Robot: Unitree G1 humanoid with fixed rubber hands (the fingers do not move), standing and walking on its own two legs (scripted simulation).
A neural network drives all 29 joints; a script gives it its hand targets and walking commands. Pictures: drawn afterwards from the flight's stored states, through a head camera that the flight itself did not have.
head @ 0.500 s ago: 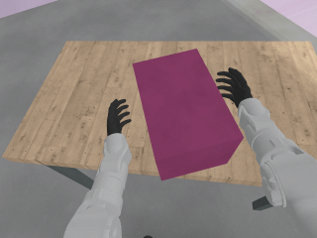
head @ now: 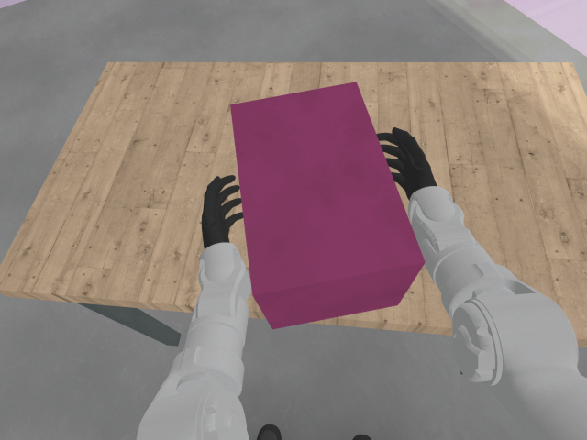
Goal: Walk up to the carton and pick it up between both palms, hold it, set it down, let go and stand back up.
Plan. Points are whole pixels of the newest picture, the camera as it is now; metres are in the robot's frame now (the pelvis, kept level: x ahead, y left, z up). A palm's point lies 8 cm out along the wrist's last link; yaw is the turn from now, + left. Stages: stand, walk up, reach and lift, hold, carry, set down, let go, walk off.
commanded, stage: reach and lift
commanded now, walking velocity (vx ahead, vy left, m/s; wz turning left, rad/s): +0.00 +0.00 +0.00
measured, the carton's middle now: (314, 205) +0.45 +0.07 -0.01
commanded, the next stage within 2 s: none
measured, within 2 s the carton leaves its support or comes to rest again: neither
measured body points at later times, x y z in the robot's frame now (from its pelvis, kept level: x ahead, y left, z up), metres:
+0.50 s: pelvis +0.02 +0.00 +0.01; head +0.14 +0.00 +0.45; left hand +0.38 +0.20 +0.01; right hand +0.49 -0.07 +0.02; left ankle +0.00 +0.17 -0.73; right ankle +0.01 -0.09 -0.73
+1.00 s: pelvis +0.02 +0.00 +0.01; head +0.14 +0.00 +0.44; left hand +0.38 +0.20 +0.01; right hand +0.49 -0.07 +0.02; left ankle +0.00 +0.17 -0.73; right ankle +0.01 -0.09 -0.73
